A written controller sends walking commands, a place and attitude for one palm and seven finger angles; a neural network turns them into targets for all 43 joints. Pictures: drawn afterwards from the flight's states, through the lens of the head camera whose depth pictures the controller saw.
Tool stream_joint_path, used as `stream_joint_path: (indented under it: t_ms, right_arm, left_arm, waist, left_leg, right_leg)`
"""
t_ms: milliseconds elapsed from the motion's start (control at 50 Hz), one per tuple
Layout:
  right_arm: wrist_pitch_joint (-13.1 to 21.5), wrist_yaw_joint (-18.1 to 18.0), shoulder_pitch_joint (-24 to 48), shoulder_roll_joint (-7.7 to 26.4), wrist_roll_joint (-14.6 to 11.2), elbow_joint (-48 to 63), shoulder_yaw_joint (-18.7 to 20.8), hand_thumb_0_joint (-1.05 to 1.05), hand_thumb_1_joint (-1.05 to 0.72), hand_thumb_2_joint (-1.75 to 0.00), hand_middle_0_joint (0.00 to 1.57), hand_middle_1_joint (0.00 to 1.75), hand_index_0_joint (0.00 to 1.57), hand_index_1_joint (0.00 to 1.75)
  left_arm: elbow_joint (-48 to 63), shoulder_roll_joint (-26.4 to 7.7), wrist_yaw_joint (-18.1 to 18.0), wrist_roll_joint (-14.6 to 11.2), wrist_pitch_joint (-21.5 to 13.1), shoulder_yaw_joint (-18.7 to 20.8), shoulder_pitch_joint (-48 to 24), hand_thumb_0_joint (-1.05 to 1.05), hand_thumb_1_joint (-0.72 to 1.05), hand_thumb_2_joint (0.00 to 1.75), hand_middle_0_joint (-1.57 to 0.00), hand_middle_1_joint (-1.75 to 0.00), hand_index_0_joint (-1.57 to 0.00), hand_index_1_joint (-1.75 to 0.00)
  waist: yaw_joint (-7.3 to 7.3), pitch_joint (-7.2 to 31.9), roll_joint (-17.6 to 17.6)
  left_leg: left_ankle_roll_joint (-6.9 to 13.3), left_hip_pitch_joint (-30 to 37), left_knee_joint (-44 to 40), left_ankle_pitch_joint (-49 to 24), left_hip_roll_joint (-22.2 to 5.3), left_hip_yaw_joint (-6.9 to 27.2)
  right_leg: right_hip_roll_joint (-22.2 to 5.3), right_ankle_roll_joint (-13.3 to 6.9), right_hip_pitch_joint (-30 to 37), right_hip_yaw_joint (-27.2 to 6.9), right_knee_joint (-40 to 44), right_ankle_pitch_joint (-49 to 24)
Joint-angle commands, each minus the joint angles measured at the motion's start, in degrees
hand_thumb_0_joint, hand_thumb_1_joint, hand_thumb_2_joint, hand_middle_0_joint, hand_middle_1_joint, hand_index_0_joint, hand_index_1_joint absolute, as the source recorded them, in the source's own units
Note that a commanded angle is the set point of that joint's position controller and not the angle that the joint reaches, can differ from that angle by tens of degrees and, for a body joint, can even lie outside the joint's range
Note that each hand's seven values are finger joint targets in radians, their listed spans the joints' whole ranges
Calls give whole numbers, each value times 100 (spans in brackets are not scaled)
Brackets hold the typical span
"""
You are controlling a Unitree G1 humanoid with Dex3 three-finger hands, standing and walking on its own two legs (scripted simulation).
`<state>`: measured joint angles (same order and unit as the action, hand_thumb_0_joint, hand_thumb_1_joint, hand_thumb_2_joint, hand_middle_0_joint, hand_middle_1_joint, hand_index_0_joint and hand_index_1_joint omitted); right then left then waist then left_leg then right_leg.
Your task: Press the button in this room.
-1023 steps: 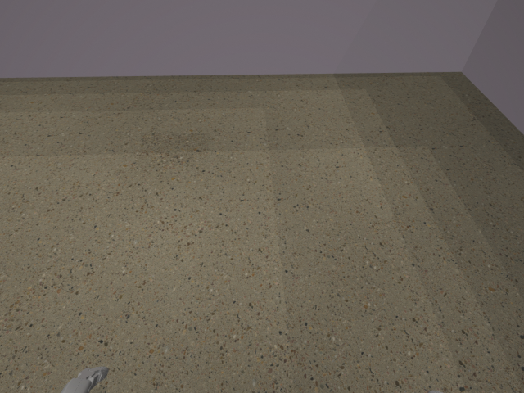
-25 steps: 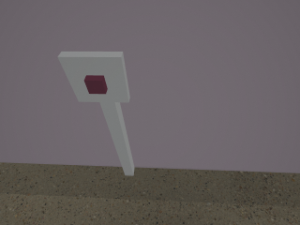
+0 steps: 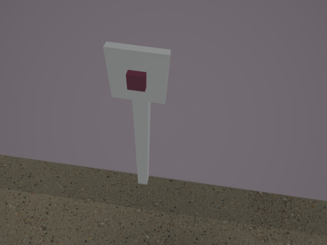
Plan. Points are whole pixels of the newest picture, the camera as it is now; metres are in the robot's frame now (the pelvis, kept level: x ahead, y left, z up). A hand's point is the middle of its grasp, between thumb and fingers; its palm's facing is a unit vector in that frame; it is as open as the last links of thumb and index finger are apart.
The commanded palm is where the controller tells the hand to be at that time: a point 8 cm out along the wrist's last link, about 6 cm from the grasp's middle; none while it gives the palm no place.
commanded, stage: come to a stop and stand still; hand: left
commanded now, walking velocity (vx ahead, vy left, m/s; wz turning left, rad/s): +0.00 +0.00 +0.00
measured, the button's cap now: (136, 80) +0.55 +0.13 +0.09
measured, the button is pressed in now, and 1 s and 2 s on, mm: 0 0 0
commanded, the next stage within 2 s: look again from close up in 0.74 s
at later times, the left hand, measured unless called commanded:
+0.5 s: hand out of the picture -0.02 +0.17 -0.17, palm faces -0.02 -0.98 -0.20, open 7.3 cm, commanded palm none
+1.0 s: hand out of the picture -0.01 +0.18 -0.17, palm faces -0.01 -0.97 -0.23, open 7.4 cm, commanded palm none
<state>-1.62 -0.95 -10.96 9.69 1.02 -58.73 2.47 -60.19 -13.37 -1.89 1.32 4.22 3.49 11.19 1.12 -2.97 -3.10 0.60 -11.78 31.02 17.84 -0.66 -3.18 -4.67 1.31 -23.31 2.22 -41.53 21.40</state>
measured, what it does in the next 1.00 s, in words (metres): steps on the spot: right foot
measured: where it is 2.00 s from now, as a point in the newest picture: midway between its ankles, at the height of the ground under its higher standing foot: outside the picture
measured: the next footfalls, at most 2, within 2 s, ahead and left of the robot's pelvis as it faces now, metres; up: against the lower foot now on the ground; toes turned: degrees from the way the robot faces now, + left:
right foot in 0.22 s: -0.02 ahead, -0.10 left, +0.00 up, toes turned -4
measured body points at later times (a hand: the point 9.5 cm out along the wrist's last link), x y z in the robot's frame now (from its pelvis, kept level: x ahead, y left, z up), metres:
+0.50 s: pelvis -0.02 +0.00 +0.01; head -0.02 -0.01 +0.46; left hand -0.02 +0.22 -0.15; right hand -0.04 -0.21 -0.16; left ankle -0.01 +0.11 -0.73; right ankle -0.06 -0.10 -0.73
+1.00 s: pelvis -0.02 +0.00 +0.00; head -0.01 -0.01 +0.45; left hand -0.01 +0.23 -0.15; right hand -0.02 -0.23 -0.16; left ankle -0.01 +0.11 -0.73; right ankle -0.06 -0.10 -0.73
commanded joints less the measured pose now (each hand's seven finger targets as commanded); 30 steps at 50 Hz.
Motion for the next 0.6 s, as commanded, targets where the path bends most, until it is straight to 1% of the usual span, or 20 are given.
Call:
stream_joint_path:
  t_ms: [0,20,40,80,120,140,160,180,200,220,240,260,280,320,360,400,440,480,500,580]
  right_arm:
    - [140,-92,343,852,25,332,61,0,-90,-90,20,30,20,30]
    - [158,-92,289,791,-16,265,49,0,-90,-90,20,30,20,30]
    - [174,-99,177,794,-11,223,49,0,-90,-90,20,30,20,30]
    - [198,-113,-168,744,-15,75,60,0,-90,-90,20,30,20,30]
    - [224,-130,-441,733,-18,-96,80,0,-90,-90,20,30,20,30]
    - [239,-126,-569,753,-16,-163,79,0,-90,-90,20,30,20,30]
    - [251,-122,-596,769,-43,-206,83,0,-90,-90,20,30,20,30]
    - [263,-118,-580,725,-83,-244,65,0,-90,-90,20,30,20,30]
    - [279,-106,-559,574,-129,-240,50,0,-90,-90,20,30,20,30]
    - [269,-87,-526,447,-150,-214,28,0,-90,-90,20,30,20,30]
    - [262,-71,-487,409,-138,-216,-8,0,-90,-90,20,30,20,30]
    - [239,-83,-443,362,-92,-275,-23,0,-90,-90,20,30,20,30]
    - [226,-97,-485,423,-71,-336,-29,0,-90,-90,20,30,20,30]
    - [217,-87,-561,444,-76,-423,-36,0,-90,-90,20,30,20,30]
    - [225,-85,-598,418,-75,-534,-84,0,-90,-90,20,30,20,30]
    - [220,-82,-620,383,-76,-593,-113,0,-90,-90,20,30,20,30]
    - [196,-75,-652,331,-71,-635,-121,0,-90,-90,20,30,20,30]
    - [184,-84,-720,295,-61,-664,-133,0,-90,-90,20,30,20,30]
    - [191,-88,-744,267,-61,-667,-138,0,-90,-90,20,30,20,30]
    - [200,-100,-886,232,-63,-709,-135,0,-90,-90,20,30,20,30]
  left_arm:
    - [148,-219,82,19,-138,41,367,0,90,90,-20,-30,-20,-30]
    - [58,-187,94,7,-175,19,499,0,90,90,-20,-30,-20,-30]
    - [37,-162,87,6,-210,-21,536,0,90,90,-20,-30,-20,-30]
    - [55,-109,66,-9,-270,-103,409,0,90,90,-20,-30,-20,-30]
    - [61,-36,55,-33,-335,-176,269,0,90,90,-20,-30,-20,-30]
    - [41,0,40,-56,-373,-202,324,0,90,90,-20,-30,-20,-30]
    - [-58,-1,23,-73,-410,-210,556,0,90,90,-20,-30,-20,-30]
    - [-192,-51,-2,-71,-460,-226,795,0,90,90,-20,-30,-20,-30]
    - [-291,-178,-36,-55,-504,-227,916,0,90,90,-20,-30,-20,-30]
    - [-301,-290,-58,-49,-530,-224,872,0,90,90,-20,-30,-20,-30]
    - [-304,-322,-55,-72,-528,-260,772,0,90,90,-20,-30,-20,-30]
    - [-335,-244,-56,-60,-536,-256,764,0,90,90,-20,-30,-20,-30]
    - [-362,-186,-65,-79,-565,-260,767,0,90,90,-20,-30,-20,-30]
    - [-342,-77,-77,-79,-538,-295,697,0,90,90,-20,-30,-20,-30]
    - [-350,-8,-74,-88,-515,-305,723,0,90,90,-20,-30,-20,-30]
    - [-365,-2,-72,-88,-501,-307,770,0,90,90,-20,-30,-20,-30]
    - [-368,3,-71,-88,-483,-305,810,0,90,90,-20,-30,-20,-30]
    - [-391,10,-62,-91,-478,-300,826,0,90,90,-20,-30,-20,-30]
    - [-393,22,-58,-92,-480,-299,869,0,90,90,-20,-30,-20,-30]
    - [-384,50,-57,-99,-498,-301,900,0,90,90,-20,-30,-20,-30]
  waist:
    - [152,-369,1422]
    - [168,-273,1144]
    - [121,-145,1128]
    - [-52,34,1041]
    - [-209,255,998]
    - [-209,424,967]
    - [-131,614,895]
    - [-58,748,679]
    - [-112,797,270]
    - [-178,707,-27]
    - [-212,476,-2]
    - [-202,395,-253]
    - [-200,388,-663]
    - [-207,140,-583]
    - [-178,-108,-200]
    - [-162,-285,148]
    - [-143,-430,298]
    - [-138,-531,414]
    - [-131,-489,436]
    - [-143,-380,332]
  left_leg:
    - [540,-940,-2128,151,-1117,1068]
    - [584,-656,-2076,-61,-1091,936]
    - [623,-261,-1956,-496,-1044,901]
    - [750,360,-1786,-1222,-1156,979]
    - [852,917,-1514,-2309,-1276,1056]
    - [835,1130,-1297,-2991,-1258,1074]
    - [741,1194,-1059,-3333,-1187,1007]
    - [540,1028,-809,-3200,-1024,909]
    - [264,670,-594,-2676,-751,650]
    - [103,353,-648,-2012,-555,490]
    - [26,332,-862,-1514,-438,437]
    - [-2,413,-859,-1818,-426,395]
    - [-20,528,-870,-1763,-477,387]
    - [15,635,-1023,-1505,-519,430]
    - [54,608,-1186,-1328,-554,471]
    - [56,481,-1291,-1062,-539,489]
    - [41,348,-1350,-651,-497,500]
    - [29,238,-1384,-510,-481,500]
    - [40,256,-1387,-543,-487,501]
    - [29,285,-1326,-631,-497,498]
  right_leg:
    - [221,-21,39,-331,-1348,61]
    - [198,-6,19,-278,-1347,-6]
    - [202,36,-106,-263,-1168,38]
    - [147,70,-86,-161,-513,250]
    - [108,78,127,-98,390,421]
    - [134,74,346,-78,956,315]
    - [140,71,741,-46,1601,-207]
    - [81,44,1282,-111,2299,-1127]
    - [-218,-87,1687,-518,2357,-2024]
    - [-557,-237,1818,-773,2238,-2838]
    - [-718,-343,1591,-735,2149,-2831]
    - [-581,-390,1534,-693,2037,-3141]
    - [-499,-392,1463,-654,2040,-3093]
    - [-385,-324,1162,-548,2207,-2172]
    - [-286,-267,1019,-529,2308,-1449]
    - [-248,-265,982,-557,2422,-1064]
    - [-238,-266,896,-561,2522,-653]
    - [-210,-283,876,-588,2559,-541]
    - [-212,-290,894,-581,2553,-591]
    - [-195,-293,957,-594,2568,-630]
